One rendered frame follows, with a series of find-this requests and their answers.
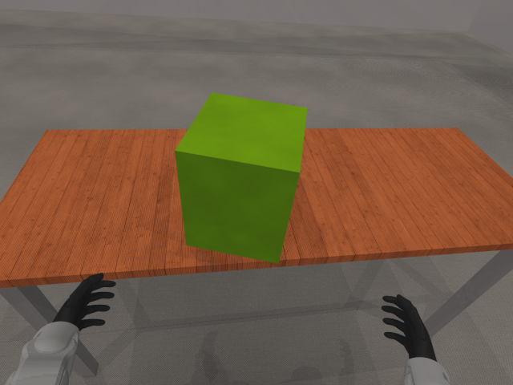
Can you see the table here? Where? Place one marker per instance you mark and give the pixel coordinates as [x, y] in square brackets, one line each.
[108, 201]

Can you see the right robot forearm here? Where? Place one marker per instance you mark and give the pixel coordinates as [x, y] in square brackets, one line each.
[424, 371]

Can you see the carton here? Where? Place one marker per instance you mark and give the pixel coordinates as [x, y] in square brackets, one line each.
[238, 166]

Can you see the robot left hand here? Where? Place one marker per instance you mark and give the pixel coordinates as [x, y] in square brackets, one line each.
[75, 308]

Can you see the left robot forearm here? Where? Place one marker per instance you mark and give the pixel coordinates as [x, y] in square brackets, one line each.
[48, 358]

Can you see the robot right hand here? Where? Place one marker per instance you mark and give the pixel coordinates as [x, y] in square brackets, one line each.
[417, 341]

